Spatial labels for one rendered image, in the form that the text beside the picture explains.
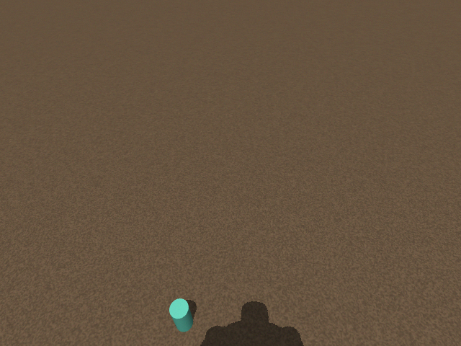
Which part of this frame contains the can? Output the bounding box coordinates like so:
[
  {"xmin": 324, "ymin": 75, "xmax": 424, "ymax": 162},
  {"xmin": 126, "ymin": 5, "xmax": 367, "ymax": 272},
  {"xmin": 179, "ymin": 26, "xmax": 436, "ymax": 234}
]
[{"xmin": 169, "ymin": 298, "xmax": 193, "ymax": 332}]

